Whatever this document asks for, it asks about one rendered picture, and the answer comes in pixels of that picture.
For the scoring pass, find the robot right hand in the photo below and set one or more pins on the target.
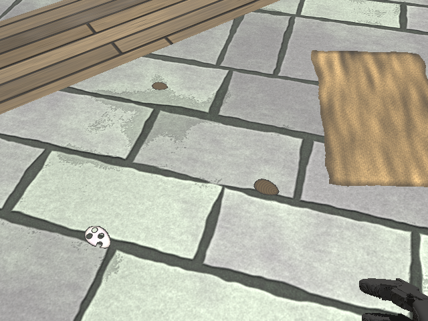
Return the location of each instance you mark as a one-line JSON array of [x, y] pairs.
[[401, 293]]

